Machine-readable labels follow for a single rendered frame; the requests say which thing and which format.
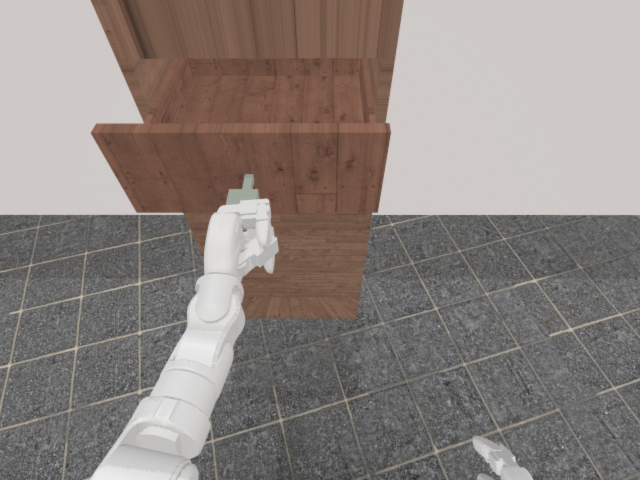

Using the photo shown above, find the robot right hand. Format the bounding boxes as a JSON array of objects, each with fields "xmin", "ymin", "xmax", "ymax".
[{"xmin": 472, "ymin": 436, "xmax": 533, "ymax": 480}]

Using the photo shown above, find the handle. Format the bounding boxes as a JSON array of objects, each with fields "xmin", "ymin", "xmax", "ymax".
[{"xmin": 226, "ymin": 174, "xmax": 260, "ymax": 230}]

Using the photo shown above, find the left robot upper arm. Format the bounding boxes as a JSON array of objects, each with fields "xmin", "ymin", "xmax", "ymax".
[{"xmin": 95, "ymin": 444, "xmax": 199, "ymax": 480}]

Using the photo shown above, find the cabinet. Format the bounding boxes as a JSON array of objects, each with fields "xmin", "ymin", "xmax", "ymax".
[{"xmin": 91, "ymin": 0, "xmax": 404, "ymax": 319}]

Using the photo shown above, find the drawer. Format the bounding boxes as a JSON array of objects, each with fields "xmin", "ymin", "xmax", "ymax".
[{"xmin": 91, "ymin": 58, "xmax": 391, "ymax": 213}]

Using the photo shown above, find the robot left hand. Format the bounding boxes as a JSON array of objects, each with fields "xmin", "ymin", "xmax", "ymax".
[{"xmin": 204, "ymin": 199, "xmax": 279, "ymax": 282}]

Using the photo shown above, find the left robot forearm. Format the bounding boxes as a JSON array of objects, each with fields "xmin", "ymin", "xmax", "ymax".
[{"xmin": 90, "ymin": 273, "xmax": 245, "ymax": 480}]

